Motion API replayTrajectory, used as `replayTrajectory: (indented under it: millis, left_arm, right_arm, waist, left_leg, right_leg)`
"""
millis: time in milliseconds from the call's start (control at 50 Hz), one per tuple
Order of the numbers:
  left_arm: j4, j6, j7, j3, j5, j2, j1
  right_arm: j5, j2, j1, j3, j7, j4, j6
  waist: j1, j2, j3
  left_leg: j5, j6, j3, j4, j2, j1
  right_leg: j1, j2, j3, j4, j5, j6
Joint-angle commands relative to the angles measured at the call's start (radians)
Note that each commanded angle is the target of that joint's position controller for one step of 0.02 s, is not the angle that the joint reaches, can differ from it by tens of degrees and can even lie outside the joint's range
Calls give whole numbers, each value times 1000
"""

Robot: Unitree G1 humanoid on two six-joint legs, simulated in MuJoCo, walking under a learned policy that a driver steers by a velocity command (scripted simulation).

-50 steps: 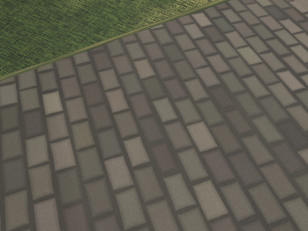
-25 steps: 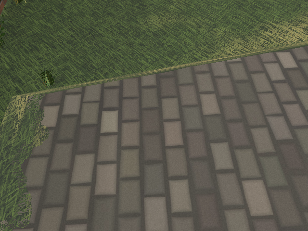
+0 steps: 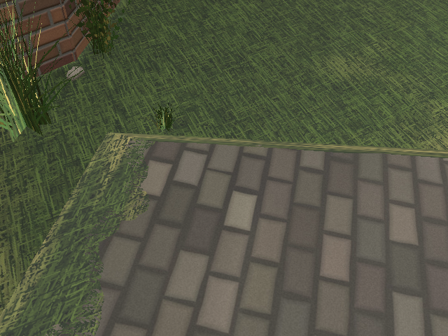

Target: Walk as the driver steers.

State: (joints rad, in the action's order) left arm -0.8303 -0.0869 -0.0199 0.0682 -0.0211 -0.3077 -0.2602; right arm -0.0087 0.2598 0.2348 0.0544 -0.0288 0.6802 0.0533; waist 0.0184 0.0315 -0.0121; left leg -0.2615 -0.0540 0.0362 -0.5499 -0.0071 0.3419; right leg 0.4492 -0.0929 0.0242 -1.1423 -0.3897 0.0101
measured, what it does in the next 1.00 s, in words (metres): walks ahead, turning right: right foot, then left foot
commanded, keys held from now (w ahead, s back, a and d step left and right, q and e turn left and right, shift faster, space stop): w+e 0.48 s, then e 0.52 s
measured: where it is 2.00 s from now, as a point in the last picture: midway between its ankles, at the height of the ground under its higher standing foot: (272, 329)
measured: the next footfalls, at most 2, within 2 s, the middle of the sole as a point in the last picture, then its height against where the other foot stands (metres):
right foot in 0.44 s outside the picture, level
left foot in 0.84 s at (224, 289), level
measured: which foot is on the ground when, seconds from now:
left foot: down 0.00-0.44, up 0.46-0.82, down 0.84-1.00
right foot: up 0.00-0.42, down 0.44-0.86, up 0.88-1.00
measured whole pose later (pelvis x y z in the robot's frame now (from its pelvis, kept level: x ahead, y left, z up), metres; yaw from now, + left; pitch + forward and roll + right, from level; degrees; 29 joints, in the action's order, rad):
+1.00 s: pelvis +0.46 -0.03 +0.00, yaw -33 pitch +2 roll +0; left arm -0.66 0.06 0.03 0.08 -0.02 -0.33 -0.19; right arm 0.03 0.24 0.12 0.04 0.03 0.64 0.03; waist 0.01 0.03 0.04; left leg -0.12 -0.02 0.01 -0.49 0.00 0.41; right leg 0.51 0.06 -0.08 -1.20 -0.50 -0.06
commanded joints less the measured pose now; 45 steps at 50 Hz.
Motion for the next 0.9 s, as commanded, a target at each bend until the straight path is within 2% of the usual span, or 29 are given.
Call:
replayTrajectory:
  millis: [20, 80, 140, 220, 300, 320, 360, 380, 400, 420, 440, 460, 480, 500, 520, 540, 580, 600, 640, 680, 720, 760, 800, 820, 840, 860, 880, 900]
  left_arm:
    - [75, -8, -6, 19, 0, -90, 48]
    - [62, 21, -6, 16, -7, -59, 41]
    - [84, 25, -2, 15, -8, -37, 101]
    - [119, 19, -23, 1, -2, -7, 200]
    - [178, 14, -52, -12, -3, 17, 298]
    - [192, 12, -59, -11, -3, 13, 306]
    - [208, 14, -68, 0, -3, -11, 285]
    - [206, 18, -68, 9, -5, -30, 238]
    - [192, 22, -63, 25, -7, -66, 139]
    - [162, 23, -50, 52, -5, -121, -15]
    - [140, 34, -25, 73, 6, -192, -155]
    - [163, 30, -17, 82, 3, -253, -116]
    - [157, 29, -12, 64, 4, -183, -141]
    - [173, 25, -9, 52, 10, -139, -85]
    - [185, 20, -12, 43, 9, -116, -7]
    - [203, 18, -10, 35, 5, -84, 53]
    - [221, 21, 1, 32, 15, -90, 90]
    - [216, 22, 6, 36, 16, -103, 93]
    - [207, 34, 19, 48, 18, -140, 90]
    - [197, 59, 33, 53, 1, -148, 73]
    - [187, 82, 44, 52, -10, -140, 45]
    - [188, 98, 49, 49, -8, -130, 35]
    - [201, 104, 52, 46, -3, -120, 53]
    - [211, 103, 53, 43, -3, -113, 83]
    - [222, 98, 52, 35, 2, -83, 86]
    - [241, 91, 50, 14, 23, -21, 58]
    - [245, 86, 43, 8, 8, -20, -103]
    - [209, 91, 38, 30, 5, -122, -137]
  right_arm:
    - [10, 121, 53, 33, 5, -37, 25]
    - [21, 125, 68, 38, 17, -14, 47]
    - [25, 121, 95, 39, 32, 15, 53]
    - [19, 131, 106, 40, 50, 43, 55]
    - [10, 145, 165, 45, 62, 87, 34]
    - [10, 155, 163, 47, 66, 90, 26]
    - [9, 185, 154, 54, 80, 88, 8]
    - [8, 200, 146, 58, 88, 84, -2]
    - [10, 216, 127, 61, 92, 79, -9]
    - [3, 223, 88, 61, 90, 69, -8]
    - [14, 190, 82, 47, 85, 47, 10]
    - [29, 46, 186, 2, 57, 8, 43]
    - [-2, 132, 104, 15, 32, -7, 88]
    - [-35, 158, 12, 19, 24, -44, 103]
    - [-20, 147, -15, 17, 29, -51, 106]
    - [11, 161, -13, 27, 39, -43, 94]
    - [27, 153, 22, 31, 44, -47, 64]
    - [29, 130, 31, 24, 47, -48, 53]
    - [31, 94, 4, 11, 57, -57, 38]
    - [30, 83, -39, 3, 57, -60, 31]
    - [18, 93, -99, 4, 50, -72, 27]
    - [11, 107, -142, 9, 42, -85, 24]
    - [14, 132, -133, 23, 37, -88, 30]
    - [17, 136, -102, 30, 35, -81, 38]
    - [28, 160, -68, 39, 40, -77, 46]
    - [47, 221, -22, 49, 54, -88, 45]
    - [70, 237, 1, 53, 53, -73, 25]
    - [38, 190, -28, 49, 54, -88, 12]
  waist:
    - [-27, -153, -31]
    - [-17, -106, -10]
    - [-31, -87, 27]
    - [-63, -92, 70]
    - [-98, -76, 110]
    - [-92, -84, 103]
    - [-63, -128, 50]
    - [-31, -156, 14]
    - [25, -172, -41]
    - [115, -146, -114]
    - [167, -24, -207]
    - [42, 225, -315]
    - [112, 87, -376]
    - [98, 33, -216]
    - [32, -78, -87]
    - [-3, -101, -52]
    - [-49, -61, -16]
    - [-59, -46, -15]
    - [-55, -11, -34]
    - [-31, 32, -94]
    - [-2, 62, -125]
    - [12, 79, -126]
    - [-6, 96, -121]
    - [-36, 104, -114]
    - [-51, 86, -129]
    - [-45, -69, -207]
    - [33, -344, -304]
    - [23, -265, -290]
  left_leg:
    - [227, -157, -296, 316, 256, -281]
    - [402, -139, -163, 362, 236, -267]
    - [454, -107, -63, 385, 227, -291]
    - [469, -50, 46, 424, 212, -300]
    - [611, -32, 97, 373, 248, -433]
    - [721, -28, 112, 335, 252, -458]
    - [1057, -16, 134, 213, 260, -507]
    - [1214, -12, 139, 127, 265, -523]
    - [1287, -13, 139, -10, 265, -503]
    - [1215, -2, 154, -219, 233, -404]
    - [752, 24, 144, -538, 165, -135]
    - [-287, 97, 8, -939, -81, 321]
    - [-273, 64, -196, -991, -34, 428]
    - [-205, 50, -190, -918, 14, 455]
    - [-167, 52, -163, -813, 48, 422]
    - [-148, 66, -145, -729, 79, 363]
    - [-128, 102, -124, -646, 89, 267]
    - [-114, 120, -105, -577, 85, 243]
    - [-34, 144, -70, -407, 47, 190]
    - [124, 150, -56, -263, 4, 109]
    - [225, 152, -68, -154, -26, 79]
    - [217, 146, -94, -74, -39, 80]
    - [192, 123, -127, 18, -39, 59]
    - [253, 102, -126, 98, -30, 7]
    - [385, 65, -150, 158, 35, -97]
    - [706, -21, -326, 126, 253, -293]
    - [843, -230, -643, 137, 477, -469]
    - [606, -258, -695, 156, 479, -425]
  right_leg:
    - [306, -75, -73, -27, 151, 17]
    - [309, -42, -97, 23, 271, -1]
    - [347, 13, -147, 178, 394, -9]
    - [285, 39, -70, 401, 540, 8]
    - [318, 56, -3, 520, 477, 41]
    - [300, 73, 25, 536, 434, 54]
    - [220, 125, 91, 529, 326, 87]
    - [159, 154, 113, 520, 267, 108]
    - [36, 176, 112, 526, 236, 134]
    - [-202, 192, 82, 618, 312, 175]
    - [-522, 44, -154, 636, 352, 240]
    - [-870, -227, -752, 706, 299, 469]
    - [-883, -226, -813, 806, 194, 458]
    - [-743, -197, -649, 818, 289, 404]
    - [-552, -146, -525, 826, 496, 361]
    - [-434, -109, -429, 825, 642, 330]
    - [-260, -68, -355, 851, 810, 322]
    - [-205, -50, -316, 849, 890, 316]
    - [-129, 4, -241, 824, 962, 284]
    - [-112, 55, -204, 781, 906, 227]
    - [-141, 62, -236, 744, 777, 189]
    - [-183, 46, -309, 700, 654, 171]
    - [-235, 31, -398, 640, 549, 151]
    - [-237, 44, -416, 595, 500, 130]
    - [-205, 86, -400, 507, 410, 92]
    - [-81, 167, -292, 266, 89, 38]
    - [121, 259, -208, 67, -364, -12]
    - [176, 168, -201, -81, -304, -50]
